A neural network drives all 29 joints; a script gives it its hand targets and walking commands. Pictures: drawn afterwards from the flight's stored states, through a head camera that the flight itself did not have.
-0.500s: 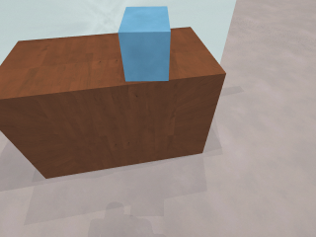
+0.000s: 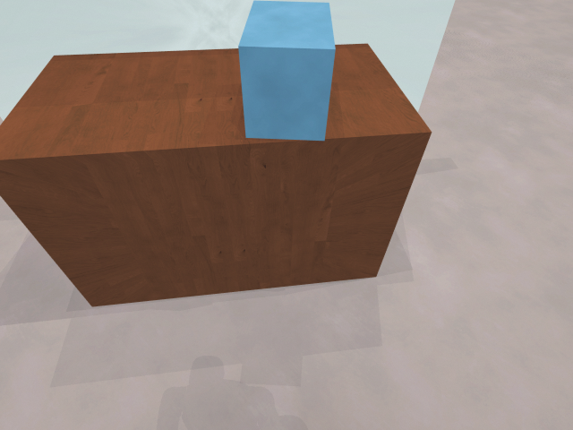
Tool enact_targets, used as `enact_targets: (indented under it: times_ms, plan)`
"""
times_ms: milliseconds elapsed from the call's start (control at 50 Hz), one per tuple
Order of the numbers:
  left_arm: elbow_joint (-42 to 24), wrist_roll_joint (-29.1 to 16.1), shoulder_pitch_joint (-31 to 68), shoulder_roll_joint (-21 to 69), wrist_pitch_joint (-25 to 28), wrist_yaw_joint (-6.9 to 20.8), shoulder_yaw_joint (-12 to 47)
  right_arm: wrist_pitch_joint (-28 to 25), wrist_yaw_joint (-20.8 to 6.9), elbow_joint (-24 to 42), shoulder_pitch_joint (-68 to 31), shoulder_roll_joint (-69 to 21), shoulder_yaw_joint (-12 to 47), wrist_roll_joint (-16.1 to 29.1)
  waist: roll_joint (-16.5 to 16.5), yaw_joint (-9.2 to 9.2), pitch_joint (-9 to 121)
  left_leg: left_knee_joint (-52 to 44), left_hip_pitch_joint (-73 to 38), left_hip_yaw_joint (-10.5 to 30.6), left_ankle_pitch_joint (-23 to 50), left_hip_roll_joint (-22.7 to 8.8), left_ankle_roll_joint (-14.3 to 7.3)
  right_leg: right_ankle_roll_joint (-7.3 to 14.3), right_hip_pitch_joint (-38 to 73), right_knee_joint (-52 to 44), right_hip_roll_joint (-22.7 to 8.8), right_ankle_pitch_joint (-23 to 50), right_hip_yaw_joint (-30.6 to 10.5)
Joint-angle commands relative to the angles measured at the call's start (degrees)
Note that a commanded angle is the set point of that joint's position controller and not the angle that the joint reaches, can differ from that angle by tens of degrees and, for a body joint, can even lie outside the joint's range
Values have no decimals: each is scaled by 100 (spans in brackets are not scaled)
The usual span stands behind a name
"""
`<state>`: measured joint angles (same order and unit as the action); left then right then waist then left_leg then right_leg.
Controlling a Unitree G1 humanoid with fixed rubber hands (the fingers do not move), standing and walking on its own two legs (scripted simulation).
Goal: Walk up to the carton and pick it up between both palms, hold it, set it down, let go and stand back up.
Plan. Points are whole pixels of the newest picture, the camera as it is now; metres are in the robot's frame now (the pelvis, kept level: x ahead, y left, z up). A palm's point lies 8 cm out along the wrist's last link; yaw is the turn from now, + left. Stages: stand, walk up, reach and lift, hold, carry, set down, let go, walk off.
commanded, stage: walk up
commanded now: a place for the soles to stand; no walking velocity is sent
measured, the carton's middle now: (288, 68) +0.95 +0.01 +0.06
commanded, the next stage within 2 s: none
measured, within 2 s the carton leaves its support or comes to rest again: neither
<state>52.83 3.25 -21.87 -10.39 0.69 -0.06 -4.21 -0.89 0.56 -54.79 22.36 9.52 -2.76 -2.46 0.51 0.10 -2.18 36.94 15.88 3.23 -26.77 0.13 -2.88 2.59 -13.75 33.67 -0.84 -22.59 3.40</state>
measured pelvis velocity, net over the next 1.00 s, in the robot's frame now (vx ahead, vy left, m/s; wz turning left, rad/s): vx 0.34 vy -0.06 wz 0.13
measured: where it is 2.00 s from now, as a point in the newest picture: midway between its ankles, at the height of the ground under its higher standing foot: (314, 373)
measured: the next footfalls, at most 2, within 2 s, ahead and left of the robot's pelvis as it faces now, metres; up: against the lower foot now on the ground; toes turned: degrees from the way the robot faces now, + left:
right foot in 0.44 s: +0.27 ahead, -0.18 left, +0.00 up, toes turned -1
left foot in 0.76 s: +0.35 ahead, +0.09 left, +0.00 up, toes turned +11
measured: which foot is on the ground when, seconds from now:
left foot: down 0.00-0.42, up 0.44-0.74, down 0.76-1.00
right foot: down 0.00-0.08, up 0.10-0.42, down 0.44-0.76, up 0.78-1.00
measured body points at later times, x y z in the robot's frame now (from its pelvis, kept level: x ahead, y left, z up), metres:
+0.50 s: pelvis +0.14 -0.05 -0.03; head +0.16 -0.04 +0.42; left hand +0.32 +0.24 -0.07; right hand +0.21 -0.37 -0.11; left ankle +0.03 +0.10 -0.67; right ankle +0.23 -0.18 -0.73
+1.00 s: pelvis +0.34 -0.06 -0.01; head +0.34 -0.03 +0.44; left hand +0.41 +0.26 -0.10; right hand +0.45 -0.37 -0.06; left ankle +0.31 +0.08 -0.73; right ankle +0.44 -0.21 -0.69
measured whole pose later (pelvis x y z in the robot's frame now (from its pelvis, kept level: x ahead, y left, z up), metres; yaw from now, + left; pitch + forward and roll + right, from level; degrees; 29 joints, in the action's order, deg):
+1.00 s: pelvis +0.34 -0.06 -0.01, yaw +7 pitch -4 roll +0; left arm 29.1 1.7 -22.0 -25.2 -1.2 3.4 -3.5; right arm -2.9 1.3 -28.3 26.1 25.8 -1.4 -1.6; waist 3.4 1.6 -5.0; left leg 38.5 12.8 -1.8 -21.5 -3.9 1.3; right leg 1.3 -30.0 55.1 -6.5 -19.5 0.4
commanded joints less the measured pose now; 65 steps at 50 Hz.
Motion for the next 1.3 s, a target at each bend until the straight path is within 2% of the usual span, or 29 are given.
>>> enact_targets:
  times_ms: [0,40,60,80,100,140,160,260,360,400,420,440,460,500,580,680,720,740,760,780,860,980,1040,1080,1100,1120,1220,1260,1280]
  plan:
    - [-1067,50,256,-1467,125,-64,-428,-155,-34,954,389,937,-337,-6,744,111,-599,614,389,-196,23,-6,-225,889,-593,-1710,-1588,-2857,-1979]
    - [-1336,70,635,-1572,36,-24,-389,-128,-68,1025,1214,1102,-441,33,626,447,-569,46,-1001,-324,64,67,-179,662,-1564,-1010,-1236,-2803,-1096]
    - [-1508,98,935,-1356,-13,-3,-316,-135,-6,944,1963,1102,-468,25,-315,876,-583,-924,-1856,620,-944,-168,-327,381,-2534,747,-564,-2420,-201]
    - [-1945,-2,1054,-943,-33,58,-174,-183,6,1072,2070,1783,-551,-109,-1932,891,-820,-2192,-2155,3880,-2172,-1711,-769,-99,-3994,2590,214,-1697,234]
    - [-2300,100,1330,-1175,-19,97,-233,-225,127,1411,1739,1927,-542,-102,-716,792,-1034,-2851,-1631,4476,-2381,-2068,-1106,-115,-3960,3246,-135,-1301,-577]
    - [-2450,-35,1076,-1482,4,245,-306,-331,263,1779,1011,2300,-586,-124,-118,287,-1127,-2489,-1140,3431,-1610,-1736,-1253,-192,-3715,3448,-563,-289,-839]
    - [-2483,21,801,-1574,-1,279,-317,-338,261,2037,849,2263,-540,-69,-596,303,-940,-2346,-1158,2792,-1013,-1472,-1158,-260,-3565,3223,-627,-55,-704]
    - [-2978,-53,993,-1541,-3,346,-246,-449,235,2406,822,2300,-361,7,-509,176,-734,-1749,-356,1441,2112,-1170,-850,-179,-2132,1749,-543,775,-373]
    - [-3204,-123,838,-1916,-59,329,-311,-290,107,2744,436,2796,-396,110,-963,132,-184,-1393,200,910,1196,-1163,-616,8,-128,664,-221,1189,85]
    - [-2930,-74,121,-2125,80,206,-421,-193,21,2665,627,2562,-220,168,-155,-247,175,500,698,420,2043,-729,-304,275,1342,187,194,876,342]
    - [-2795,-40,-606,-2489,172,118,-545,-213,-22,2718,730,2247,-119,193,651,-587,959,2234,1404,192,1242,-399,-84,654,2402,-277,-899,-29,-1177]
    - [-2929,-97,-1079,-3130,177,19,-707,-205,43,3089,650,2168,-149,391,1635,-741,1302,3789,2412,-92,-1036,264,175,1274,2578,-1318,-2541,-349,-3807]
    - [-2959,-194,-916,-2929,165,-13,-667,-173,118,3194,32,2561,-263,291,748,-792,697,4251,2669,435,-948,87,107,1516,1987,-1656,-2656,-1017,-4068]
    - [-2901,-170,-515,-2562,186,-59,-492,-126,42,3022,-107,2508,-223,289,449,-574,-196,3968,2823,272,-556,-344,136,1453,1169,-1483,-2345,-326,-2826]
    - [-2971,-112,333,-2748,255,-10,-376,-82,-226,2891,24,2303,-260,182,1038,-70,-424,2068,1408,-125,-213,-648,172,1141,-551,-1751,-1714,-889,-1485]
    - [-2867,-146,400,-2483,205,203,-215,-102,-266,2758,102,2291,-361,144,758,122,-253,463,-869,-959,1211,-18,14,683,-1765,-1144,-1305,-1546,-631]
    - [-2868,-157,258,-2386,109,264,-164,-85,-218,2685,632,2443,-471,185,73,465,-80,219,-1980,-612,778,59,-77,410,-2439,-57,-1100,-1926,-385]
    - [-2887,-166,57,-1957,60,276,-37,-147,-80,2717,925,2666,-518,150,-673,750,35,-680,-2180,733,-400,-686,-292,147,-2748,1810,-833,-1451,48]
    - [-3170,-226,-16,-2100,23,257,-87,-187,31,2943,1089,3400,-619,148,-1389,787,343,-2177,-2002,4169,-1996,-2323,-874,11,-3270,3416,-132,-1297,-140]
    - [-3290,-192,365,-2703,-66,229,-334,-216,147,2923,1013,3522,-611,220,-421,751,235,-2534,-1650,4674,-1897,-2698,-1156,12,-3392,4244,-367,-946,-932]
    - [-2775,-172,-366,-2566,-27,241,-299,-305,227,3160,246,3138,-476,182,-459,54,-530,-1808,-411,1733,305,-1671,-851,-222,-2545,3436,-794,68,-845]
    - [-2893,-203,-152,-2000,-47,309,-133,-241,87,3073,297,2944,-383,103,-1122,174,-290,-841,156,181,2899,-1080,-780,-48,-1372,1386,-380,709,109]
    - [-2831,-204,-99,-2375,-51,226,-320,-107,-3,3178,-58,2900,-271,255,-613,-156,26,-106,1226,79,1739,-992,-420,56,572,570,0,1530,477]
    - [-2712,-178,-674,-2770,0,127,-438,-122,28,3143,378,2475,-116,138,85,-423,832,1565,1465,-425,724,-497,3,363,1482,65,-843,1008,-809]
    - [-2938,-175,-486,-3154,-4,43,-509,-41,90,3266,416,2454,-167,321,1273,-437,1106,2812,1634,-508,-868,56,230,1138,1043,-940,-2118,86,-2742]
    - [-2930,-252,-378,-3229,-26,-8,-544,60,191,3279,130,2935,-317,369,1096,-553,743,3341,1790,91,-1418,13,157,1491,639,-1255,-2455,-798,-3418]
    - [-2873,-262,872,-2721,-42,-59,-156,66,101,2586,622,2549,-211,228,1189,114,-102,1567,473,-249,-733,-318,132,902,-890,-751,-1565,497,-1289]
    - [-2929,-362,1095,-2627,-25,-5,-48,27,41,2348,546,2452,-198,224,643,316,133,99,-731,-583,828,-98,8,475,-1308,26,-1286,1047,-714]
    - [-2818,-369,1033,-2468,-18,60,65,-11,42,2357,511,2751,-284,228,338,294,281,-582,-886,131,1142,-407,42,101,-1333,731,-1119,1096,-324]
